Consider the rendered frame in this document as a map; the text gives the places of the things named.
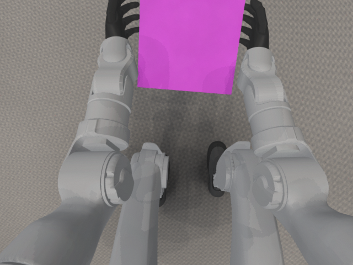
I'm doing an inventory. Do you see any left robot upper arm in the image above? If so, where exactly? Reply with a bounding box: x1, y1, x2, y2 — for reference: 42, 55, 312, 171
0, 151, 134, 265

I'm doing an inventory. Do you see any carton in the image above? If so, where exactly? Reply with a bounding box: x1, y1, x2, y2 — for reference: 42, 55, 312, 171
137, 0, 245, 94

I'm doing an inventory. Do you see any right robot upper arm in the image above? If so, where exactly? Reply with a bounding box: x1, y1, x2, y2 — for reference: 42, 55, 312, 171
252, 157, 353, 265

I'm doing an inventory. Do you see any robot left forearm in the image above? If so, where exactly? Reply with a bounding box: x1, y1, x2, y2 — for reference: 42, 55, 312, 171
58, 36, 138, 191

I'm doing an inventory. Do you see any robot left hand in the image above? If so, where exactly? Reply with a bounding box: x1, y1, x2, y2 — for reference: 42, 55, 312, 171
105, 0, 140, 39

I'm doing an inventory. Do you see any robot right hand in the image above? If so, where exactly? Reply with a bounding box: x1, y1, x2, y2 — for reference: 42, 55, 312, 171
239, 0, 269, 50

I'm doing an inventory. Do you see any left robot thigh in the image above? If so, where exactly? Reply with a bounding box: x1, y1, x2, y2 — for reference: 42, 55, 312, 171
109, 149, 169, 265

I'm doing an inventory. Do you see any robot thigh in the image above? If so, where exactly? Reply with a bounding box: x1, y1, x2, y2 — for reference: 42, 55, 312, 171
109, 149, 169, 265
220, 149, 285, 265

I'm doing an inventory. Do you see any robot right forearm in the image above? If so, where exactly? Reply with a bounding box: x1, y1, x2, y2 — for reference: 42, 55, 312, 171
237, 47, 329, 193

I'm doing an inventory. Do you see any right robot thigh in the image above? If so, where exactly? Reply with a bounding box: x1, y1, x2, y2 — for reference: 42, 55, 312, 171
220, 149, 285, 265

